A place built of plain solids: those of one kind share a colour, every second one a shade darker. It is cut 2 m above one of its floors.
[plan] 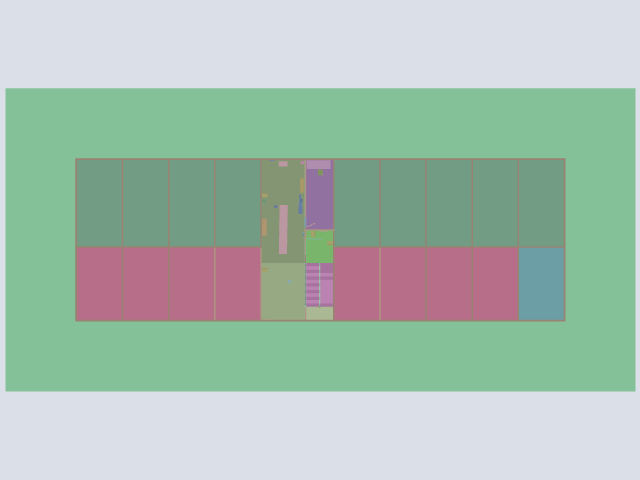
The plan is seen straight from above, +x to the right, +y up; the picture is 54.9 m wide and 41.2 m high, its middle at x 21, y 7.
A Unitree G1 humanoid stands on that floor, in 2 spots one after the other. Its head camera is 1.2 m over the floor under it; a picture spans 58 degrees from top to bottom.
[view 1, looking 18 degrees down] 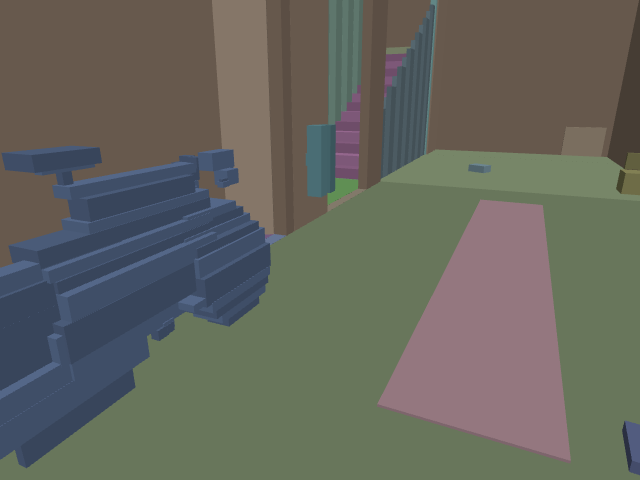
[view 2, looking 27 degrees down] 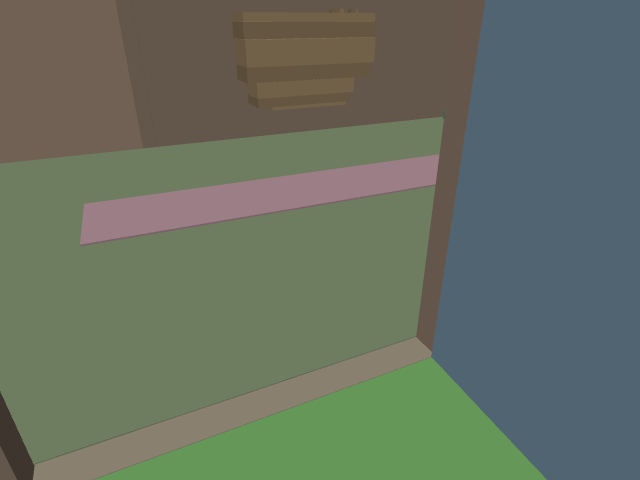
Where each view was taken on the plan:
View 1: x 17.84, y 11.44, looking -66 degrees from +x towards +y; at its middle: floor_androne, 3.88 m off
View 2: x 20.82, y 6.12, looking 155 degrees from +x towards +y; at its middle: floor_androne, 2.64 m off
